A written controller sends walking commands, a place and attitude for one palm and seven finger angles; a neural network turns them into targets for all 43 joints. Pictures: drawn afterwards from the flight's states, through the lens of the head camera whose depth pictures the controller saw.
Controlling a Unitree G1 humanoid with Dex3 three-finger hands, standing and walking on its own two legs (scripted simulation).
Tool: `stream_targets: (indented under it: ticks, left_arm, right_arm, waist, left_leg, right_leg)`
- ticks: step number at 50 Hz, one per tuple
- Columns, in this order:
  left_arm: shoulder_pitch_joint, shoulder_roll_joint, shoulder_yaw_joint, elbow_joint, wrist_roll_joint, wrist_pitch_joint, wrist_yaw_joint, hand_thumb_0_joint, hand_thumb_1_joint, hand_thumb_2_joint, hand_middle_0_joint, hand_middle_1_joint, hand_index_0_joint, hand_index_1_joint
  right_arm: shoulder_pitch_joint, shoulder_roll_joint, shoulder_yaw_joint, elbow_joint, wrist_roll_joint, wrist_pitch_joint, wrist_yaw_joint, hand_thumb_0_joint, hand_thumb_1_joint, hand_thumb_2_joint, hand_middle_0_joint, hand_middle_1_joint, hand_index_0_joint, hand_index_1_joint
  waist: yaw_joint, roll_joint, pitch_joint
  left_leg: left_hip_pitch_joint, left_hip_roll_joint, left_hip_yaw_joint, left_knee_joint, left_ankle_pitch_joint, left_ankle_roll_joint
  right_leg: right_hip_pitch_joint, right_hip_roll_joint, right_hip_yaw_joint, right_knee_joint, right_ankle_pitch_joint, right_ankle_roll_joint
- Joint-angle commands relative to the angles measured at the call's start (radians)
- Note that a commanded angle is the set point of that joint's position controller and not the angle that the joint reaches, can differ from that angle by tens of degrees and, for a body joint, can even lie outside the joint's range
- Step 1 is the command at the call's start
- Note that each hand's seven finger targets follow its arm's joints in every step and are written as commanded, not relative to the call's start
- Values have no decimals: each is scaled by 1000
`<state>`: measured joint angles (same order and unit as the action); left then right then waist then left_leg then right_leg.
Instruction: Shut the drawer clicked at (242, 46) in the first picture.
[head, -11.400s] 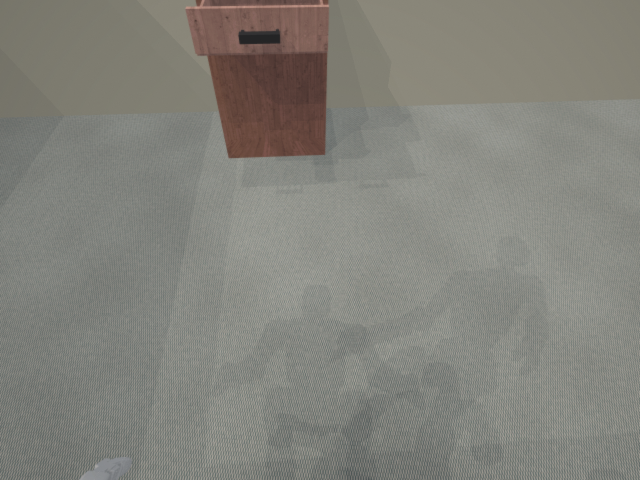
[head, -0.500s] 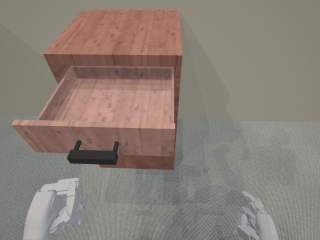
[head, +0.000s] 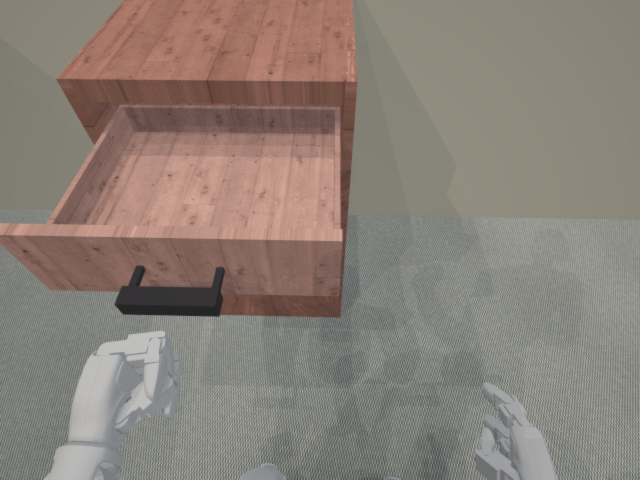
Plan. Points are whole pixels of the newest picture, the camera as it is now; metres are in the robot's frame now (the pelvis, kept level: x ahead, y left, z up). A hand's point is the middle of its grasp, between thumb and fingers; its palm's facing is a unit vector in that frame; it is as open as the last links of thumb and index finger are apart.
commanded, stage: bring the fist close to the handle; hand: left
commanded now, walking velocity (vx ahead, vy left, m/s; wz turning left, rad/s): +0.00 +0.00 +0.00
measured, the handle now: (175, 286) +0.36 +0.22 +0.01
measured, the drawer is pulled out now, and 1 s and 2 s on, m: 0.30 0.30 0.20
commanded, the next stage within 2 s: push the drawer shut in 0.94 s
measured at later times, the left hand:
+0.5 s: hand (199, 360) +0.26 +0.16 +0.01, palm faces -0.01 -1.00 -0.03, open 3.3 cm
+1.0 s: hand (202, 356) +0.26 +0.16 +0.01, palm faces -0.01 -1.00 -0.03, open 3.3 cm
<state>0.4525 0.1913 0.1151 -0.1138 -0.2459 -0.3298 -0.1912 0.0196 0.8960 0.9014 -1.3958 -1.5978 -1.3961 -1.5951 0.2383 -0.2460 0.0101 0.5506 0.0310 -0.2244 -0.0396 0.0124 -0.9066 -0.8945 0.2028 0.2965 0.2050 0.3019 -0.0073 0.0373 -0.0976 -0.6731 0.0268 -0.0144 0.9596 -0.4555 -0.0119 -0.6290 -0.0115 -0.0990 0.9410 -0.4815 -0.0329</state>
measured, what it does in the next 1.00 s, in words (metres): stands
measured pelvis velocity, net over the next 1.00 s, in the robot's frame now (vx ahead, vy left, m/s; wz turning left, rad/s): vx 0.00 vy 0.01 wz -0.02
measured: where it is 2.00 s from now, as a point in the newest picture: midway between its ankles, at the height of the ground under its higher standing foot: outside the picture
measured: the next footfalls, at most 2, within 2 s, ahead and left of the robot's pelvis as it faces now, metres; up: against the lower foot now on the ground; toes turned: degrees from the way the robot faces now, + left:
none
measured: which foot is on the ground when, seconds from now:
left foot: down 0.00-1.00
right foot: down 0.00-1.00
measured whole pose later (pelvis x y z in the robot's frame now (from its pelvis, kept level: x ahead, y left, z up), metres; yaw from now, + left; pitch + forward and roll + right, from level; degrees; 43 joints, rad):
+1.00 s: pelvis +0.00 +0.01 -0.03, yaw -1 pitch +17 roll -1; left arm 0.24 0.18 0.08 0.06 -0.20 -0.40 -0.11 0.02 0.90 0.90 -1.39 -1.60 -1.39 -1.60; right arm 0.23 -0.25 0.01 0.52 0.01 -0.10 -0.01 0.01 -0.91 -0.89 0.20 0.30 0.20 0.30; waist -0.03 0.03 -0.14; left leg -0.91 0.03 0.00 1.14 -0.52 0.01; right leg -0.87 -0.02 -0.08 1.11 -0.54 -0.02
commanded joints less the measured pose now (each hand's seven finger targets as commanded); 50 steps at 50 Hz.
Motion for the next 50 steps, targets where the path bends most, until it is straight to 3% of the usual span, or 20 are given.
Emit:
stream_targets:
  ticks: [1, 2, 5, 9, 11, 18, 19, 21, 23, 25, 28, 30, 33, 35, 36, 39, 43, 47, 50]
  left_arm:
    - [-76, 102, 57, -164, 1, -78, 11, 0, 900, 900, -1400, -1600, -1400, -1600]
    - [-100, 85, 35, -165, 1, -81, 11, 0, 900, 900, -1400, -1600, -1400, -1600]
    - [-96, 125, 93, -108, 6, -83, 27, 0, 900, 900, -1400, -1600, -1400, -1600]
    - [-154, 108, 75, -119, 5, -106, 31, 0, 900, 900, -1400, -1600, -1400, -1600]
    - [-138, 95, 65, -99, 9, -113, 32, 0, 900, 900, -1400, -1600, -1400, -1600]
    - [-235, 73, 17, -58, 29, -132, 42, 0, 900, 900, -1400, -1600, -1400, -1600]
    - [-263, 81, 25, -57, 27, -135, 46, 0, 900, 900, -1400, -1600, -1400, -1600]
    - [-284, 110, 55, -35, 36, -138, 56, 0, 900, 900, -1400, -1600, -1400, -1600]
    - [-329, 91, 38, -16, 37, -139, 57, 0, 900, 900, -1400, -1600, -1400, -1600]
    - [-372, 110, 51, 3, 43, -142, 62, 0, 900, 900, -1400, -1600, -1400, -1600]
    - [-382, 93, 34, -1, 39, -144, 59, 0, 900, 900, -1400, -1600, -1400, -1600]
    - [-349, 124, 58, -10, 36, -134, 61, 0, 900, 900, -1400, -1600, -1400, -1600]
    - [-337, 101, 40, -11, 33, -115, 65, 0, 900, 900, -1400, -1600, -1400, -1600]
    - [-346, 119, 61, 27, 34, -106, 70, 0, 900, 900, -1400, -1600, -1400, -1600]
    - [-361, 96, 39, 26, 35, -108, 69, 0, 900, 900, -1400, -1600, -1400, -1600]
    - [-381, 104, 45, 11, 32, -117, 71, 0, 900, 900, -1400, -1600, -1400, -1600]
    - [-307, 93, 27, -26, 33, -133, 71, 0, 900, 900, -1400, -1600, -1400, -1600]
    - [-274, 76, 7, -35, 39, -136, 78, 0, 900, 900, -1400, -1600, -1400, -1600]
    - [-301, 106, 34, -18, 44, -137, 88, 0, 900, 900, -1400, -1600, -1400, -1600]
  right_arm:
    - [-56, -113, -44, -157, -7, -52, -12, 0, -900, -900, 200, 300, 200, 300]
    - [-55, -114, -43, -162, -9, -51, -10, 0, -900, -900, 200, 300, 200, 300]
    - [-55, -119, -49, -155, -12, -35, -8, 0, -900, -900, 200, 300, 200, 300]
    - [-50, -117, -50, -159, -14, -28, -2, 0, -900, -900, 200, 300, 200, 300]
    - [-45, -117, -51, -158, -16, -22, 1, 0, -900, -900, 200, 300, 200, 300]
    - [-42, -124, -51, -160, -21, -4, 6, 0, -900, -900, 200, 300, 200, 300]
    - [-41, -127, -53, -159, -22, -1, 6, 0, -900, -900, 200, 300, 200, 300]
    - [-40, -129, -54, -156, -24, 10, 5, 0, -900, -900, 200, 300, 200, 300]
    - [-45, -125, -52, -157, -24, 18, 6, 0, -900, -900, 200, 300, 200, 300]
    - [-42, -129, -51, -150, -24, 27, 5, 0, -900, -900, 200, 300, 200, 300]
    - [-46, -125, -53, -158, -23, 37, 9, 0, -900, -900, 200, 300, 200, 300]
    - [-43, -129, -52, -165, -21, 45, 8, 0, -900, -900, 200, 300, 200, 300]
    - [-40, -123, -50, -171, -19, 59, 10, 0, -900, -900, 200, 300, 200, 300]
    - [-39, -129, -48, -166, -19, 67, 6, 0, -900, -900, 200, 300, 200, 300]
    - [-45, -124, -46, -168, -18, 69, 8, 0, -900, -900, 200, 300, 200, 300]
    - [-47, -125, -47, -168, -17, 69, 7, 0, -900, -900, 200, 300, 200, 300]
    - [-40, -123, -52, -175, -18, 67, 10, 0, -900, -900, 200, 300, 200, 300]
    - [-41, -121, -52, -179, -19, 69, 14, 0, -900, -900, 200, 300, 200, 300]
    - [-43, -127, -54, -178, -21, 77, 10, 0, -900, -900, 200, 300, 200, 300]
  waist:
    - [-6, -36, -166]
    - [-11, -42, -175]
    - [2, -60, -195]
    - [-3, -12, -236]
    - [-3, -29, -251]
    - [-23, -13, -249]
    - [-25, -34, -264]
    - [-18, -22, -285]
    - [-24, -32, -292]
    - [-26, -23, -298]
    - [-17, -3, -343]
    - [-7, -1, -366]
    - [-11, -5, -360]
    - [-18, -53, -316]
    - [-22, -34, -307]
    - [-22, -17, -303]
    - [-14, 1, -343]
    - [-17, -9, -315]
    - [-25, -49, -283]
  left_leg:
    - [67, -34, -7, -99, 218, 37]
    - [60, -36, -5, -91, 219, 37]
    - [30, -35, -1, -76, 229, 37]
    - [30, -32, 3, -53, 254, 34]
    - [20, -29, 0, -41, 274, 34]
    - [-22, -23, -14, -5, 229, 31]
    - [-34, -24, -14, 7, 223, 33]
    - [-51, -24, -12, 20, 216, 33]
    - [-63, -25, -13, 30, 204, 34]
    - [-73, -22, -16, 37, 203, 34]
    - [-59, -23, -13, 43, 217, 33]
    - [-49, -22, -12, 38, 238, 35]
    - [-46, -22, -10, 30, 246, 34]
    - [-85, -20, -14, 30, 215, 35]
    - [-85, -22, -10, 31, 201, 35]
    - [-80, -23, -11, 26, 178, 34]
    - [-39, -20, -12, 26, 247, 33]
    - [-49, -21, -13, 27, 237, 32]
    - [-90, -21, -13, 36, 195, 36]
  right_leg:
    - [61, 10, 63, -141, 239, 22]
    - [58, 9, 65, -135, 247, 25]
    - [63, 10, 66, -116, 260, 23]
    - [41, 9, 64, -79, 294, 20]
    - [39, 11, 59, -60, 319, 19]
    - [-65, 14, 45, -9, 250, 15]
    - [-66, 13, 50, -4, 248, 17]
    - [-72, 14, 55, 8, 236, 14]
    - [-86, 15, 57, 17, 226, 15]
    - [-99, 16, 55, 27, 216, 12]
    - [-92, 15, 58, 37, 233, 12]
    - [-65, 16, 59, 32, 253, 9]
    - [-53, 16, 56, 26, 270, 13]
    - [-61, 19, 58, 18, 241, 14]
    - [-70, 17, 59, 17, 230, 16]
    - [-78, 16, 60, 10, 200, 13]
    - [-60, 15, 53, 23, 269, 11]
    - [-77, 16, 48, 27, 259, 11]
    - [-86, 18, 56, 21, 224, 13]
